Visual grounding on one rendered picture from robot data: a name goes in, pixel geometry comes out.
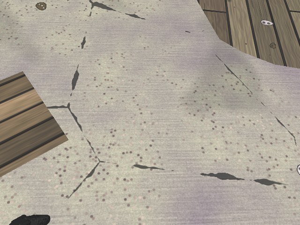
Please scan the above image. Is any left robot hand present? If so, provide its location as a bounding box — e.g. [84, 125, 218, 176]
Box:
[9, 215, 51, 225]

